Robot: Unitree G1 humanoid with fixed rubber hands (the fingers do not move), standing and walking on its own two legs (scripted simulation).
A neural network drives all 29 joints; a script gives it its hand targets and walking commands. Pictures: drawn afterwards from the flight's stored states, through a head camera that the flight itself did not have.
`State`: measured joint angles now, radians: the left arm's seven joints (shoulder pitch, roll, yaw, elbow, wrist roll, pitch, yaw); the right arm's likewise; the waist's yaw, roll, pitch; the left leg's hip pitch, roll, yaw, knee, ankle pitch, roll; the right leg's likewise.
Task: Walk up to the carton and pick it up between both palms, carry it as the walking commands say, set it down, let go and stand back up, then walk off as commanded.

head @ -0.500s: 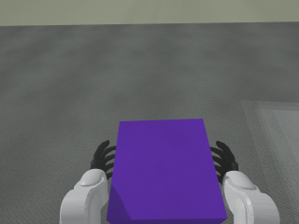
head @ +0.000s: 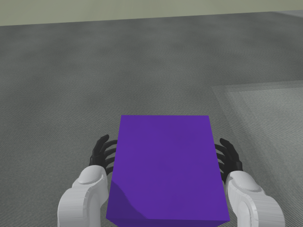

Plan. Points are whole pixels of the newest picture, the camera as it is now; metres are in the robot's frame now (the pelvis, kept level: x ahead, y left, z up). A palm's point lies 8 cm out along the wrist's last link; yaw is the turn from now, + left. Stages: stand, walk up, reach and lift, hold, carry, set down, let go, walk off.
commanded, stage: carry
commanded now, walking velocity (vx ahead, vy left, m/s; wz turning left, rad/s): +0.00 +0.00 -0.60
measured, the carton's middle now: (163, 179) +0.25 +0.00 +0.02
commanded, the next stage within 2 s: none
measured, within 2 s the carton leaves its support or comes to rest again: neither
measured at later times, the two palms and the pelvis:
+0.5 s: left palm (102, 193) +0.19 +0.13 +0.08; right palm out of the picture +0.12 -0.15 +0.10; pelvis -0.07 +0.04 +0.01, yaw -16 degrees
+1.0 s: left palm out of the picture +0.13 +0.02 +0.08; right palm out of the picture -0.04 -0.23 +0.08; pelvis -0.15 +0.03 +0.00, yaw -33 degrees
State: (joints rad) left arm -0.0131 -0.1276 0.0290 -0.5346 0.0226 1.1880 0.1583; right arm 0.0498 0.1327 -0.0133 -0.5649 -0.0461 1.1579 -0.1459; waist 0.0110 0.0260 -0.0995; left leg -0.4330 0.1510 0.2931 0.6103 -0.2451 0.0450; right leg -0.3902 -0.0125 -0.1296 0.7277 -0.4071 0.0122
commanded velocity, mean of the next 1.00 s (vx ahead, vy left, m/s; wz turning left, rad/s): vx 0.00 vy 0.00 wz -0.60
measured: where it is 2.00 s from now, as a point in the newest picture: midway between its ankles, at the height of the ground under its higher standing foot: outside the picture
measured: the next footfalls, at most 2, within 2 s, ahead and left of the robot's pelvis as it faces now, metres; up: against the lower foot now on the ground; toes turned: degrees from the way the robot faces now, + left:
right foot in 0.04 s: +0.01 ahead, -0.10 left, +0.00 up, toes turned -8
left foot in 0.36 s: +0.01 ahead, +0.14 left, +0.00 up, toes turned -4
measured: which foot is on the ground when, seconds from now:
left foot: down 0.00-0.04, up 0.06-0.34, down 0.36-0.74, up 0.76-1.00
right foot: up 0.00-0.02, down 0.04-0.38, up 0.40-0.72, down 0.74-1.00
